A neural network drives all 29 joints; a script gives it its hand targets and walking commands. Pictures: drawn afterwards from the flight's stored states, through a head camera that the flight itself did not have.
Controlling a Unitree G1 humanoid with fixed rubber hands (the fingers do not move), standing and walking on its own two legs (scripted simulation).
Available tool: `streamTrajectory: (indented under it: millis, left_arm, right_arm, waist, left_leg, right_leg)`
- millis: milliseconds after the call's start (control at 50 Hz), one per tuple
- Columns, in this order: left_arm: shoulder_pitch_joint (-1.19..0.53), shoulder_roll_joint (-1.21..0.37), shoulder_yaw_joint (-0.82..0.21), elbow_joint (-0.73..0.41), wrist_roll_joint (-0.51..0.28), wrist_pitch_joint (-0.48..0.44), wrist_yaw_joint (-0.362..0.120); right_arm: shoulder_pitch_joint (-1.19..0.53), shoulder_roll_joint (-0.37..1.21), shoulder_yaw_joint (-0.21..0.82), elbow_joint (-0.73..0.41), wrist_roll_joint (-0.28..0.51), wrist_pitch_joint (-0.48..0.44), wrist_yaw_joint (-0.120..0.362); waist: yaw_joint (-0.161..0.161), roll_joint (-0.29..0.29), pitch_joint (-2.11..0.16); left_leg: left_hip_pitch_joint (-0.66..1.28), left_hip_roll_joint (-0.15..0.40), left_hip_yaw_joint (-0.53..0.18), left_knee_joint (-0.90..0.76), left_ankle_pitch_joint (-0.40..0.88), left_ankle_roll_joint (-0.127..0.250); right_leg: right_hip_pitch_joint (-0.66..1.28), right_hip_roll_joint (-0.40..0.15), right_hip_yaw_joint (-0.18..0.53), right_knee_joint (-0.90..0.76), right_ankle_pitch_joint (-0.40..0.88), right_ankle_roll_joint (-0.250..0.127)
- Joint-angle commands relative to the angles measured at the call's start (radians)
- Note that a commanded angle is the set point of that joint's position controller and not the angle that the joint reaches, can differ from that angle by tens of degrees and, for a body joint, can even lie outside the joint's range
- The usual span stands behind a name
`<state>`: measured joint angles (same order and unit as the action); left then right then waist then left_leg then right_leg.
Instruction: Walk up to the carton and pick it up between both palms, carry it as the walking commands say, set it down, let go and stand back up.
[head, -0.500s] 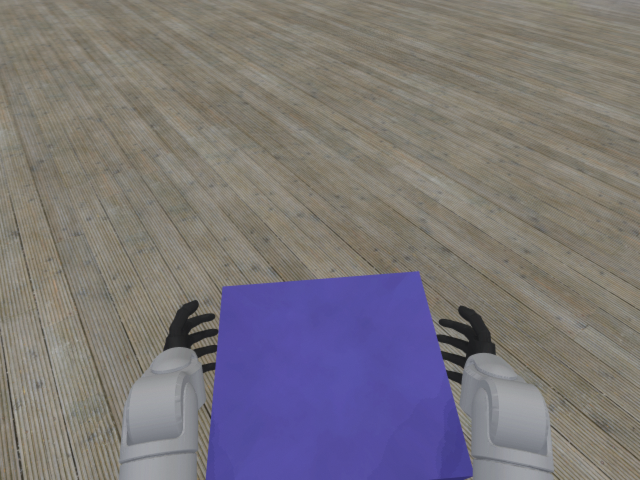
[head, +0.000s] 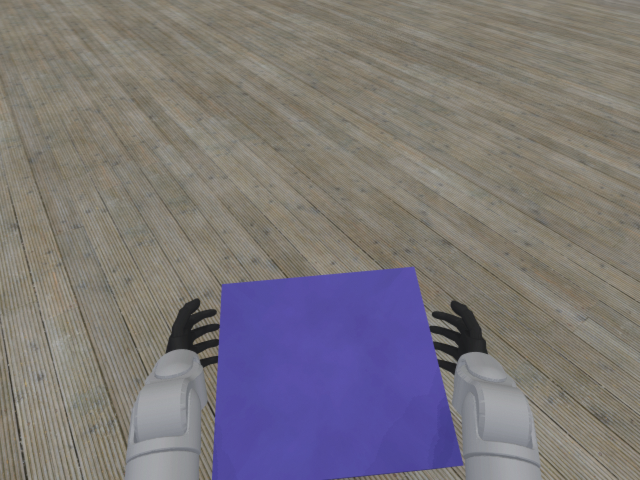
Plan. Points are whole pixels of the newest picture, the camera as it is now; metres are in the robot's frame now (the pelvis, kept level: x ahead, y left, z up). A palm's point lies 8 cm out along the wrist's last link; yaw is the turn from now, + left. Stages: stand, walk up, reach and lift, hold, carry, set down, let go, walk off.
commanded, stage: hold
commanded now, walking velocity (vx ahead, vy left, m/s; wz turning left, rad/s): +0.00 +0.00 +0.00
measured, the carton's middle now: (327, 377) +0.28 +0.01 -0.05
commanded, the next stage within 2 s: set down in 0.26 s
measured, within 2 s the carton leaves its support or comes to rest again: neither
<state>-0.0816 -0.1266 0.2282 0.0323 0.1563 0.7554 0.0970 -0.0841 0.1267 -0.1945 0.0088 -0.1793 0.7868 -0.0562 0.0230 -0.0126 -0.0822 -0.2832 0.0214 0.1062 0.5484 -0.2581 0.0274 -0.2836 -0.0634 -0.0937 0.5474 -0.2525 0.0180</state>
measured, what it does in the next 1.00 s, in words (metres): stands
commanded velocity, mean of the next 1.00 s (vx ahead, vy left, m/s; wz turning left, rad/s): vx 0.00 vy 0.00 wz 0.00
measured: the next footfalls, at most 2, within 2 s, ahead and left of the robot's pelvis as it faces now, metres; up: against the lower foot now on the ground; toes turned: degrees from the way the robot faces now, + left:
none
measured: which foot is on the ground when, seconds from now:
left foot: down 0.00-1.00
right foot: down 0.00-1.00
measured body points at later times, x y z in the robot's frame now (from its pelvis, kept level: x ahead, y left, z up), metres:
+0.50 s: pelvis -0.02 +0.00 +0.01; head -0.04 +0.01 +0.46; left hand +0.28 +0.18 +0.02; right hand +0.28 -0.19 +0.02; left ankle +0.02 +0.10 -0.73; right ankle +0.02 -0.13 -0.73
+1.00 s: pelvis +0.00 -0.01 -0.01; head +0.10 -0.02 +0.43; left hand +0.31 +0.17 -0.06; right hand +0.31 -0.20 -0.07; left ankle +0.02 +0.10 -0.73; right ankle +0.02 -0.13 -0.73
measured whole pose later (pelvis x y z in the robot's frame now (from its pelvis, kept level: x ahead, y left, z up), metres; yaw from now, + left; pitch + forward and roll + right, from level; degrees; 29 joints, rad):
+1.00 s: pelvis +0.00 -0.01 -0.01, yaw +1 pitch +9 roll +1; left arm -0.31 -0.15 0.38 0.42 0.26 0.33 -0.05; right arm -0.28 0.11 -0.45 0.37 -0.31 0.35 0.11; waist 0.00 0.01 0.07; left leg -0.51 0.01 0.08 0.60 -0.24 0.02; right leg -0.51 -0.06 -0.09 0.62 -0.26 -0.01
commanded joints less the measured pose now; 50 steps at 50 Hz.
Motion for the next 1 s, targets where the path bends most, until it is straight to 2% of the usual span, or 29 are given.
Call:
streamTrajectory:
  millis: [0,60,100,140,220,240,260,320,400,460,540,640,660,720,780,820,980]
  left_arm:
    - [-0.595,-0.668,-0.643,0.034,-0.197,-0.064,-0.298]
    - [-0.600,-0.753,-0.740,-0.067,-0.246,-0.107,-0.327]
    - [-0.623,-0.759,-0.738,-0.101,-0.248,-0.118,-0.334]
    - [-0.660,-0.760,-0.713,-0.068,-0.233,-0.117,-0.341]
    - [-0.742,-0.757,-0.620,0.104,-0.195,-0.109,-0.369]
    - [-0.760,-0.766,-0.607,0.138,-0.193,-0.111,-0.379]
    - [-0.713,-0.878,-0.623,0.163,-0.193,-0.118,-0.398]
    - [-0.784,-0.864,-0.531,0.279,-0.154,-0.145,-0.430]
    - [-0.888,-0.861,-0.464,0.362,-0.130,-0.199,-0.461]
    - [-0.911,-0.856,-0.427,0.405,-0.114,-0.231,-0.476]
    - [-0.891,-0.851,-0.386,0.439,-0.084,-0.262,-0.475]
    - [-0.856,-0.826,-0.385,0.408,-0.059,-0.299,-0.456]
    - [-0.838,-0.821,-0.383,0.406,-0.050,-0.307,-0.451]
    - [-0.810,-0.799,-0.377,0.381,-0.041,-0.337,-0.429]
    - [-0.722,-0.784,-0.365,0.384,-0.018,-0.367,-0.407]
    - [-0.673,-0.782,-0.377,0.379,-0.014,-0.391,-0.398]
    - [-0.642,-0.732,-0.386,0.379,-0.010,-0.496,-0.383]
  right_arm:
    - [-0.516,0.621,0.505,0.068,0.169,-0.089,0.242]
    - [-0.494,0.701,0.563,-0.040,0.211,-0.129,0.268]
    - [-0.543,0.717,0.605,-0.062,0.226,-0.138,0.289]
    - [-0.584,0.730,0.597,-0.013,0.221,-0.132,0.304]
    - [-0.710,0.725,0.538,0.119,0.200,-0.128,0.334]
    - [-0.736,0.740,0.532,0.142,0.202,-0.130,0.343]
    - [-0.761,0.808,0.538,0.062,0.183,-0.148,0.364]
    - [-0.761,0.836,0.428,0.247,0.125,-0.160,0.400]
    - [-0.818,0.873,0.354,0.380,0.097,-0.209,0.435]
    - [-0.835,0.860,0.303,0.423,0.069,-0.245,0.443]
    - [-0.853,0.812,0.262,0.432,0.041,-0.285,0.451]
    - [-0.812,0.737,0.244,0.449,0.023,-0.325,0.456]
    - [-0.813,0.724,0.249,0.439,0.026,-0.336,0.457]
    - [-0.793,0.703,0.259,0.445,0.030,-0.365,0.456]
    - [-0.751,0.693,0.290,0.434,0.037,-0.399,0.448]
    - [-0.713,0.688,0.309,0.423,0.039,-0.421,0.440]
    - [-0.702,0.687,0.366,0.396,0.041,-0.518,0.397]
  waist:
    - [-0.074,0.008,-0.071]
    - [-0.108,0.000,-0.292]
    - [-0.075,0.001,-0.393]
    - [-0.058,-0.013,-0.375]
    - [-0.038,-0.036,-0.238]
    - [-0.031,-0.037,-0.228]
    - [-0.063,0.012,-0.238]
    - [-0.076,0.012,-0.190]
    - [-0.066,-0.013,-0.184]
    - [-0.070,-0.014,-0.190]
    - [-0.072,0.014,-0.183]
    - [-0.096,0.031,-0.169]
    - [-0.092,0.044,-0.176]
    - [-0.089,0.031,-0.192]
    - [-0.065,0.031,-0.239]
    - [-0.067,0.030,-0.280]
    - [-0.058,-0.014,-0.450]
  left_leg:
    - [0.204,-0.066,-0.185,-0.171,0.266,0.014]
    - [0.337,-0.066,-0.209,-0.148,0.463,0.004]
    - [0.378,-0.069,-0.213,-0.145,0.488,0.003]
    - [0.357,-0.072,-0.206,-0.163,0.384,0.009]
    - [0.259,-0.076,-0.183,-0.200,0.087,0.016]
    - [0.250,-0.077,-0.179,-0.201,0.050,0.016]
    - [0.186,-0.079,-0.209,-0.201,0.035,0.012]
    - [0.136,-0.070,-0.219,-0.221,-0.042,0.022]
    - [0.119,-0.072,-0.213,-0.213,-0.086,0.025]
    - [0.099,-0.072,-0.203,-0.200,-0.064,0.022]
    - [0.068,-0.073,-0.205,-0.184,-0.044,0.019]
    - [0.061,-0.073,-0.218,-0.145,0.046,0.012]
    - [0.058,-0.074,-0.220,-0.134,0.068,0.010]
    - [0.043,-0.075,-0.228,-0.094,0.151,0.010]
    - [0.027,-0.081,-0.229,-0.042,0.295,0.010]
    - [0.011,-0.086,-0.231,-0.006,0.381,0.010]
    - [-0.125,-0.115,-0.224,0.134,0.500,0.014]
  right_leg:
    - [0.125,0.135,0.131,-0.159,0.249,-0.051]
    - [0.169,0.147,0.141,-0.158,0.408,-0.041]
    - [0.165,0.147,0.144,-0.163,0.395,-0.038]
    - [0.140,0.145,0.140,-0.178,0.315,-0.041]
    - [0.080,0.135,0.123,-0.216,0.037,-0.050]
    - [0.074,0.133,0.121,-0.222,0.000,-0.051]
    - [0.114,0.150,0.130,-0.176,0.023,-0.072]
    - [0.104,0.137,0.135,-0.179,-0.034,-0.071]
    - [0.060,0.113,0.138,-0.186,-0.107,-0.077]
    - [0.045,0.109,0.136,-0.179,-0.091,-0.078]
    - [0.046,0.118,0.138,-0.152,-0.055,-0.080]
    - [-0.002,0.132,0.141,-0.110,0.024,-0.084]
    - [-0.012,0.134,0.143,-0.097,0.042,-0.086]
    - [-0.051,0.141,0.147,-0.058,0.107,-0.083]
    - [-0.078,0.148,0.158,-0.013,0.229,-0.076]
    - [-0.097,0.152,0.165,0.016,0.310,-0.072]
    - [-0.191,0.152,0.186,0.122,0.454,-0.057]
